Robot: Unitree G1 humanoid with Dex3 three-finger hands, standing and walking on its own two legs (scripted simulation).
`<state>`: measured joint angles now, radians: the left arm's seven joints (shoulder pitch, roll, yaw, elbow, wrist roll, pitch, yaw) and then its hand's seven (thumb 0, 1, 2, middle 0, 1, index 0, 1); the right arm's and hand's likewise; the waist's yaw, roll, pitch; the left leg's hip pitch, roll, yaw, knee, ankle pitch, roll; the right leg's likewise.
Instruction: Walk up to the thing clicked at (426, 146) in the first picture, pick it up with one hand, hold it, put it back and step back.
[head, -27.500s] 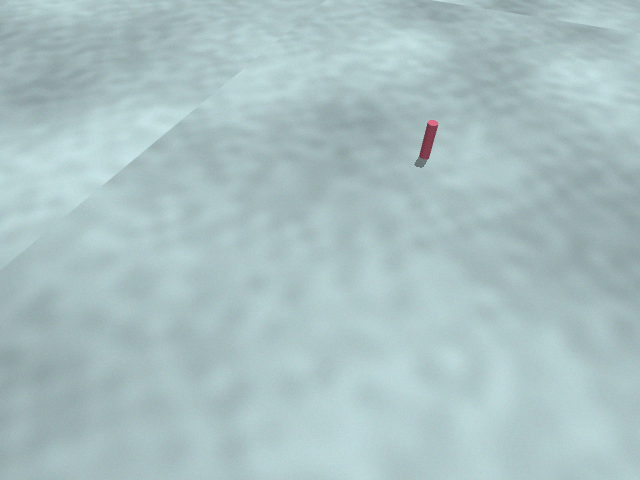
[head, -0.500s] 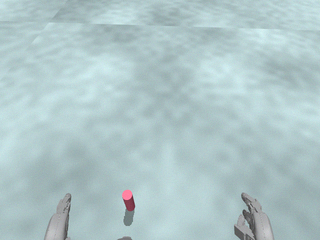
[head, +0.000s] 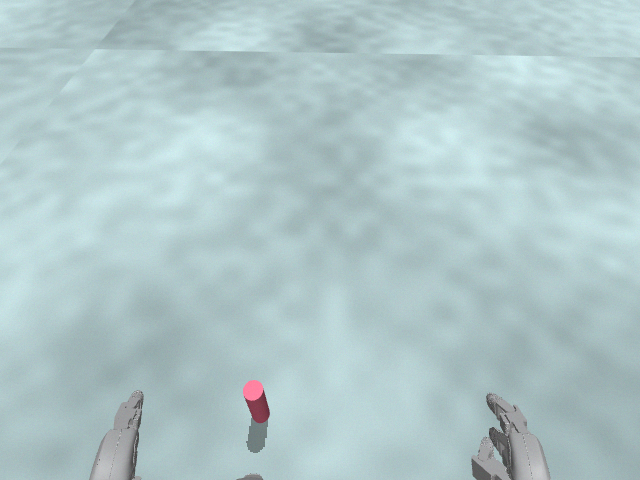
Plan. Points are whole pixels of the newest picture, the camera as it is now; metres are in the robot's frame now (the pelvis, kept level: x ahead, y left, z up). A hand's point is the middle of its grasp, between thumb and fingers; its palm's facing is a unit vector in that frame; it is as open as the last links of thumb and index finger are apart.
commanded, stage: home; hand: left
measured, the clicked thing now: (257, 402) +0.41 +0.16 -0.62
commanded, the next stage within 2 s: stand in 0.76 s
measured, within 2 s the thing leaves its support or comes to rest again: neither
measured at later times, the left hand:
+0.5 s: hand (165, 465) +0.17 +0.18 -0.06, palm faces +0.11 -0.95 -0.28, open 17.4 cm
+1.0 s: hand (165, 465) +0.17 +0.18 -0.06, palm faces +0.11 -0.95 -0.28, open 16.7 cm
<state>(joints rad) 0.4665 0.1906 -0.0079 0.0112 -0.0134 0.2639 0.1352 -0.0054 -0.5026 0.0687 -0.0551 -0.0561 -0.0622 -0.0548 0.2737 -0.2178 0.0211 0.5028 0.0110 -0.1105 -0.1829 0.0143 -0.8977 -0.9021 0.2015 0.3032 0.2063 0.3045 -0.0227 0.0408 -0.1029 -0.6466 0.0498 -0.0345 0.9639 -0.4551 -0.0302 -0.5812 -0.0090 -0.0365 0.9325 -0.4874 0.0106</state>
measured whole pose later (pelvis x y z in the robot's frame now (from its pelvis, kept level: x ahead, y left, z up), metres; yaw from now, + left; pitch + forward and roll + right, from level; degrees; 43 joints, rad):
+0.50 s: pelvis +0.00 +0.00 +0.00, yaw +0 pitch +8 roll -2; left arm 0.47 0.19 -0.01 0.01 -0.01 0.26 0.13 -0.01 -0.54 0.05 -0.05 -0.05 -0.06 -0.05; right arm 0.27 -0.21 0.03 0.51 0.01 -0.12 -0.18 0.01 -0.90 -0.90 0.20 0.30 0.21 0.30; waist -0.02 0.04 -0.10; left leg -0.64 0.05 -0.03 0.96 -0.46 -0.03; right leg -0.57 -0.01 -0.03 0.92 -0.49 0.02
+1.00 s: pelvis +0.00 +0.00 +0.00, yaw +0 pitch +8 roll -2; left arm 0.46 0.19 -0.01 0.01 -0.01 0.26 0.13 -0.01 -0.44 0.15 -0.11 -0.13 -0.12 -0.13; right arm 0.27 -0.21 0.02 0.51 0.01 -0.12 -0.18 0.01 -0.90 -0.90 0.20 0.30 0.21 0.30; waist -0.02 0.04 -0.10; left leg -0.64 0.05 -0.03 0.96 -0.45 -0.02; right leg -0.57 -0.01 -0.03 0.92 -0.48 0.02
